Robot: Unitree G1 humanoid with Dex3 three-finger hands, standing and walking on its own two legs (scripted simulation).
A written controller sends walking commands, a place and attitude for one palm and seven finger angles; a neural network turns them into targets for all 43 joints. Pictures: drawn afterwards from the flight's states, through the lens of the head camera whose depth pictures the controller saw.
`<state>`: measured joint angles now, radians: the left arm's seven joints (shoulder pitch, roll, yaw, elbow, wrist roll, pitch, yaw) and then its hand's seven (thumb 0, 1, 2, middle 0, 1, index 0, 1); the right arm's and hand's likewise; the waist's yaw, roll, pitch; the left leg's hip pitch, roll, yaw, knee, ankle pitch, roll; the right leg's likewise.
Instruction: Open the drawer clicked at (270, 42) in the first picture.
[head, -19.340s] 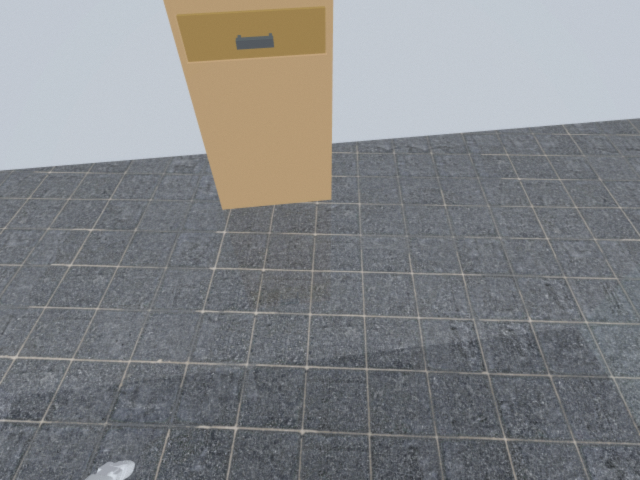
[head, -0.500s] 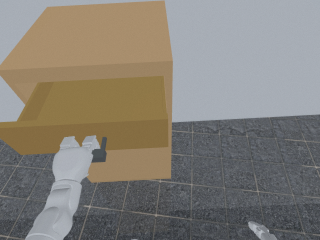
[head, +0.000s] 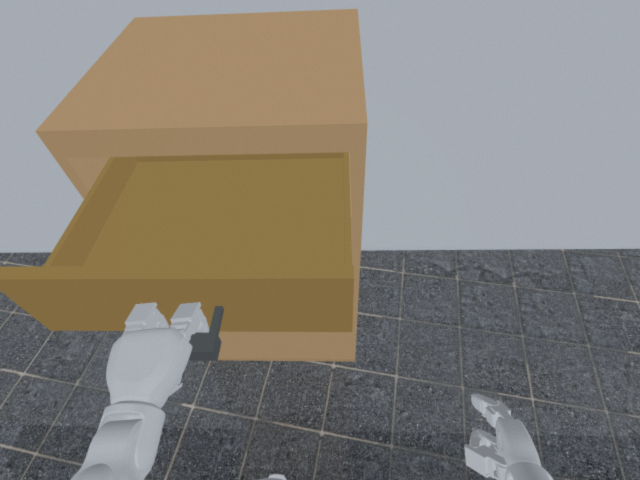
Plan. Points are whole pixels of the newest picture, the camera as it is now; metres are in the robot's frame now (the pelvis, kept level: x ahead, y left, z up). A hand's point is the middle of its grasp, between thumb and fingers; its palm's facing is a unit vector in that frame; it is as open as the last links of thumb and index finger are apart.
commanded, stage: pull the drawer open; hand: left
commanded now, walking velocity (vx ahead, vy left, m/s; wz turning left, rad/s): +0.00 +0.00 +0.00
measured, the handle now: (176, 329) +0.30 +0.22 +0.02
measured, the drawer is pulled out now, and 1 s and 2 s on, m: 0.24 0.30 0.30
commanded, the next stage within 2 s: open the thumb to release the handle in 0.70 s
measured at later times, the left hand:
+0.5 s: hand (158, 421) +0.19 +0.21 +0.00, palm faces -0.02 -0.10 -0.99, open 5.9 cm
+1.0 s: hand (157, 422) +0.19 +0.21 +0.00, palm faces +0.03 -0.10 -0.99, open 6.5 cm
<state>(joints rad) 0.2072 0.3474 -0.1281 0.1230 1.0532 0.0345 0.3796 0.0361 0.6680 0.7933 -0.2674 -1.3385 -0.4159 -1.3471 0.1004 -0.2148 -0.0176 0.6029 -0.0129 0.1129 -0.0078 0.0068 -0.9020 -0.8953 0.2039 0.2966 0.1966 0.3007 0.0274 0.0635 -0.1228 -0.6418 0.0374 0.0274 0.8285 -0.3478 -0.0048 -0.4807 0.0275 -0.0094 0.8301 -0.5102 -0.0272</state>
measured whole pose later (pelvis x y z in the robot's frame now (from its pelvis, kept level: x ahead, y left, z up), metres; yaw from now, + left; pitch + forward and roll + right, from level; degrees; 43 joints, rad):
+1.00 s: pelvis +0.00 -0.01 -0.02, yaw +0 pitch +11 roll +0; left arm 0.48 0.37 -0.08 -0.11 1.04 -0.04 0.47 0.01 0.57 0.74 -0.35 -1.32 -0.40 -1.32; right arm 0.12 -0.24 -0.03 0.58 -0.04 0.12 0.02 0.01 -0.90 -0.90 0.20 0.30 0.19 0.30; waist 0.05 0.07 -0.14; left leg -0.74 0.04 0.01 0.95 -0.39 -0.02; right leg -0.58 0.03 -0.02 0.96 -0.57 -0.04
